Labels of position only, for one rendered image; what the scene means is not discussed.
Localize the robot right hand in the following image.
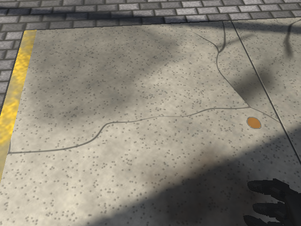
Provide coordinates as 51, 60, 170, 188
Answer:
244, 178, 301, 226

